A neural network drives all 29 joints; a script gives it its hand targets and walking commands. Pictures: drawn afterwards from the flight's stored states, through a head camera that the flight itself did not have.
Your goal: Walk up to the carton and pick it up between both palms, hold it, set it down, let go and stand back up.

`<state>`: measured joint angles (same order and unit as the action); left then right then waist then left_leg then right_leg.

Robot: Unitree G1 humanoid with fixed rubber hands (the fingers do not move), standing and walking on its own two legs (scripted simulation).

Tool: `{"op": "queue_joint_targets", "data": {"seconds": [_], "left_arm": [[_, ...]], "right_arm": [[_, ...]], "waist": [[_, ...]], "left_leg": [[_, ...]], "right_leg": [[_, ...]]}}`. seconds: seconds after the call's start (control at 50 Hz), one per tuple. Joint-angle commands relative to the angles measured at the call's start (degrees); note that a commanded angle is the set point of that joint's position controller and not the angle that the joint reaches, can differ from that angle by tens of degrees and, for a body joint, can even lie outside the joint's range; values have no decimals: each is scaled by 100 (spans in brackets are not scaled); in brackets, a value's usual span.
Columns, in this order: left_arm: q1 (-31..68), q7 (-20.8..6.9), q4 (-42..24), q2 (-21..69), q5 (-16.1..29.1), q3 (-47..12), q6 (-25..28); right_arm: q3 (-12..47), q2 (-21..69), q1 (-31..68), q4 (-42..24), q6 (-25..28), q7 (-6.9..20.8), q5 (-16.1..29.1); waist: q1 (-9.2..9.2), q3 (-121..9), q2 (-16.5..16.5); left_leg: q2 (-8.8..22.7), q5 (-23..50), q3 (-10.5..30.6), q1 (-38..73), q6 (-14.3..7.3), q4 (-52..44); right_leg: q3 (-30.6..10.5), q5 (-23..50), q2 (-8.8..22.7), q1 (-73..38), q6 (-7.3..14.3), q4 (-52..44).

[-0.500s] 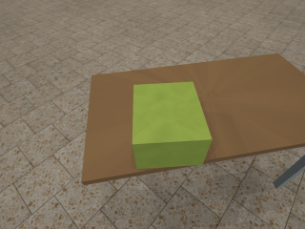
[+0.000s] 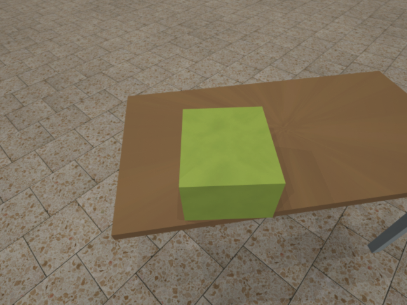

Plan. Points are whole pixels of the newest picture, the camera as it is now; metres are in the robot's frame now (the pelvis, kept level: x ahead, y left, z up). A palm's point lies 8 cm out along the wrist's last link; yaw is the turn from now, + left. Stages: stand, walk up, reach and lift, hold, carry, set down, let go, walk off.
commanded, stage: reach and lift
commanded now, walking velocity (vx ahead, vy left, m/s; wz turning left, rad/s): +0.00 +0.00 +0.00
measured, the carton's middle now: (225, 160) +0.49 -0.04 -0.04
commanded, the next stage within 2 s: none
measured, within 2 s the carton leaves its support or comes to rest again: neither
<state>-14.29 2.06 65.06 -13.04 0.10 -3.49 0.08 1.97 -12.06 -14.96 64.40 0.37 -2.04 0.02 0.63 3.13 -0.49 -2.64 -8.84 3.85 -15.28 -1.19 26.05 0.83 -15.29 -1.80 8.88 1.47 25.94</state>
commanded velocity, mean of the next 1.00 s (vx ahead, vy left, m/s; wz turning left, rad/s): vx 0.00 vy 0.00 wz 0.00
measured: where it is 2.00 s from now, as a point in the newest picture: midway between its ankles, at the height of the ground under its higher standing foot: outside the picture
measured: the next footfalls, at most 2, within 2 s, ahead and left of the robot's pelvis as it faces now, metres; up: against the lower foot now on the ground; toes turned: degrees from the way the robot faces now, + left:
none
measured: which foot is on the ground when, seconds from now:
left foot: down 0.00-1.00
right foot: down 0.00-1.00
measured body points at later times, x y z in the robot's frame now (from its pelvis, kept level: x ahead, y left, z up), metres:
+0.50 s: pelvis +0.01 -0.02 -0.02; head +0.06 +0.00 +0.43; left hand +0.16 +0.23 -0.13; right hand +0.17 -0.26 -0.11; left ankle +0.06 +0.11 -0.74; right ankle -0.01 -0.11 -0.74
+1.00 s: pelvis +0.02 -0.03 +0.00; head +0.05 -0.01 +0.45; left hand +0.19 +0.22 -0.10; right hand +0.18 -0.25 -0.09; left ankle +0.06 +0.11 -0.74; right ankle -0.01 -0.10 -0.74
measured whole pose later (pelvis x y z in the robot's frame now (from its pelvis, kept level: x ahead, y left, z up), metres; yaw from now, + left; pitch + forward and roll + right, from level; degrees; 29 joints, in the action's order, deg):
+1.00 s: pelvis +0.02 -0.03 +0.00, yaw -1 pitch -2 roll +1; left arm -9.3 -2.2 33.5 -14.5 0.5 4.8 -8.6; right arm 0.8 -9.6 -10.8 40.8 10.4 -0.1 3.0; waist -0.6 4.3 3.3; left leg 2.8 -9.8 -3.7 -11.7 1.8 23.5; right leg 3.1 -16.9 -1.9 6.4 3.3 24.8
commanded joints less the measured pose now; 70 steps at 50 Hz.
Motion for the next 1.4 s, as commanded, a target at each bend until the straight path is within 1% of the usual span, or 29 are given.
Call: {"op": "queue_joint_targets", "data": {"seconds": [0.0,0.02,0.04,0.06,0.08,0.1,0.12,0.14,0.16,0.18,0.2,0.24,0.28,0.36,0.4,0.46,0.52,0.56,0.6,0.68,0.7,0.74,0.8,0.9,0.96,1.04,1.1,1.22,1.38], "left_arm": [[4300,-143,-2680,-1659,117,524,-1066],[3606,10,-2558,-1612,196,340,-1839],[3323,31,-2810,-1421,330,252,-2436],[2784,36,-3070,-1213,382,252,-2940],[2567,22,-3468,-1095,259,365,-3396],[2255,-55,-3600,-1037,61,471,-3816],[1883,-170,-3520,-1035,-219,681,-4153],[1825,-321,-3569,-1034,-410,813,-4396],[1513,-446,-3738,-932,-610,901,-4587],[1316,-523,-3978,-740,-730,938,-4735],[1149,-553,-4320,-614,-814,973,-4801],[895,-541,-4840,-520,-892,916,-4814],[770,-505,-5025,-577,-902,947,-4649],[1179,-395,-5162,-765,-786,1083,-3956],[1449,-341,-5147,-799,-634,1071,-3535],[1553,-299,-5096,-866,-385,1037,-2983],[1303,-326,-4929,-884,-157,1008,-2590],[985,-368,-4680,-837,-78,995,-2400],[770,-423,-4490,-813,-49,1049,-2225],[510,-462,-4142,-819,-111,1207,-1815],[501,-461,-4071,-804,-136,1227,-1700],[509,-454,-3912,-803,-155,1231,-1485],[695,-452,-3814,-800,-108,1193,-1164],[968,-415,-3843,-889,8,1104,-725],[886,-375,-3921,-847,100,977,-558],[643,-336,-4060,-758,146,886,-418],[480,-322,-3991,-713,185,844,-299],[490,-206,-4147,-653,338,695,45],[581,-21,-4210,-542,603,431,531]], "right_arm": [[-911,-573,4455,-1893,157,281,-547],[-1016,-661,3643,-1538,-240,457,-806],[-941,-588,3451,-1866,-566,529,-736],[-809,-576,2956,-1995,-823,573,-561],[-755,-608,2580,-2110,-998,610,-355],[-705,-776,2184,-1925,-1162,615,-106],[-562,-915,1821,-1664,-1353,595,149],[-321,-832,1806,-1762,-1504,534,395],[-55,-706,1660,-1856,-1647,413,658],[51,-731,1600,-1978,-1755,295,820],[75,-842,1537,-2174,-1804,206,949],[-67,-1147,1563,-2414,-1850,197,1010],[-126,-1243,1601,-2660,-1762,280,863],[-328,-935,1668,-3452,-1377,462,350],[-442,-717,1659,-3639,-1126,536,205],[-533,-555,1448,-3739,-764,561,127],[-430,-518,1158,-3621,-392,519,197],[-388,-589,993,-3451,-137,471,222],[-379,-630,872,-3376,130,384,190],[-254,-614,719,-3083,581,250,237],[-242,-601,670,-2952,682,235,257],[-202,-559,641,-2831,833,218,243],[-221,-453,704,-2852,1001,214,234],[-238,-230,645,-2934,1162,180,292],[-290,-232,541,-2884,1197,177,327],[-328,-270,423,-2982,1246,211,431],[-387,-287,402,-3092,1272,233,412],[-493,-222,441,-3447,1314,317,404],[-556,-241,608,-3694,1350,432,468]], "waist": [[148,-559,476],[168,9,704],[110,-292,961],[14,-658,660],[-79,-1112,156],[-52,-1448,-178],[-29,-1530,-384],[59,-1464,-214],[33,-1156,70],[48,-744,124],[70,-500,-7],[76,-45,-319],[57,85,-439],[2,-118,-60],[-44,-391,6],[-10,-1050,-61],[5,-1510,-5],[6,-1587,81],[5,-1565,186],[-95,-1309,294],[-117,-1257,231],[-125,-1088,258],[-130,-870,290],[-124,-680,151],[-77,-588,16],[-110,-539,-137],[-111,-335,-5],[-183,-221,1],[-242,-243,73]], "left_leg": [[564,-2017,-404,-1056,38,286],[506,-2912,-634,-1374,77,596],[481,-2454,-730,-1227,151,927],[502,-1766,-762,-1141,229,1094],[538,-1080,-754,-906,352,1210],[570,-576,-754,-437,461,1323],[577,-720,-731,-31,529,1320],[535,-896,-765,492,527,1433],[491,-722,-794,978,547,1574],[460,-491,-779,1220,582,1482],[429,-245,-754,1286,591,1287],[513,-501,-671,1163,576,770],[540,-598,-694,969,535,500],[488,-251,-896,1013,371,594],[491,-86,-931,993,314,636],[475,297,-938,1016,247,709],[413,1014,-890,1213,243,775],[371,1417,-846,1400,264,714],[312,1591,-816,1505,290,595],[205,1840,-796,1662,301,267],[191,1800,-789,1685,298,172],[184,1695,-778,1788,264,53],[174,1433,-788,1794,213,-54],[212,993,-812,1787,127,-116],[230,1031,-789,1946,148,-155],[236,1151,-750,2136,204,-240],[246,1067,-721,2234,198,-344],[295,662,-698,2174,187,-532],[365,248,-640,1963,162,-646]], "right_leg": [[160,-1882,388,1093,5,656],[-36,-2881,537,1135,56,838],[-135,-2526,659,947,73,850],[-176,-1288,728,983,76,1037],[-117,-160,648,1084,118,1228],[27,404,537,1138,154,1382],[105,81,510,1180,205,1334],[-40,-710,625,1549,284,998],[-197,-864,723,1900,331,602],[-133,-643,667,2109,347,351],[26,-237,487,2057,317,290],[312,-203,186,1641,231,308],[428,-150,42,1481,170,264],[395,-137,154,1831,50,-8],[310,119,221,1865,-3,-38],[221,882,286,1629,-85,137],[201,1942,284,1317,-222,296],[216,2406,247,1144,-282,248],[216,2690,220,958,-317,123],[174,3027,169,559,-372,-182],[155,2935,167,500,-360,-277],[123,2719,171,510,-346,-455],[90,2222,180,597,-301,-640],[-61,1532,297,803,-250,-820],[-54,1275,294,935,-185,-898],[-34,1113,257,953,-119,-1015],[-5,791,240,1075,-84,-1154],[-22,61,234,1242,6,-1275],[-90,-333,223,1342,80,-1240]]}}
